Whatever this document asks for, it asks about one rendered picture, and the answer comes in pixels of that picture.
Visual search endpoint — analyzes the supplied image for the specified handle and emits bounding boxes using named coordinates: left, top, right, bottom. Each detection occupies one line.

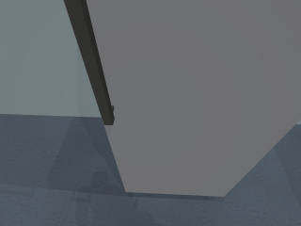
left=64, top=0, right=115, bottom=125

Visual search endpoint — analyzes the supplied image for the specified fridge door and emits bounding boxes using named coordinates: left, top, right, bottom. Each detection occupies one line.
left=63, top=0, right=301, bottom=197

